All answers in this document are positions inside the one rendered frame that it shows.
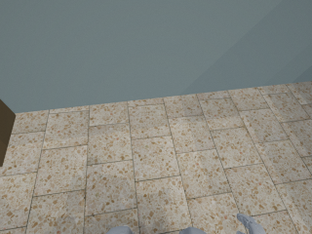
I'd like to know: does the robot right hand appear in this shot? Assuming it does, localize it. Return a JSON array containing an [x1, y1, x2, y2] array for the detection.
[[236, 213, 266, 234]]

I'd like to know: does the cupboard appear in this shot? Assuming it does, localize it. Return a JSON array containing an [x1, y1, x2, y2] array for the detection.
[[0, 99, 17, 167]]

